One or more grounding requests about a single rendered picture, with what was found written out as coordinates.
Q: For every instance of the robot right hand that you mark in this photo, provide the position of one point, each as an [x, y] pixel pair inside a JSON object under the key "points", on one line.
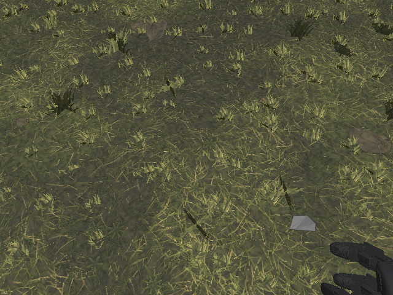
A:
{"points": [[371, 258]]}

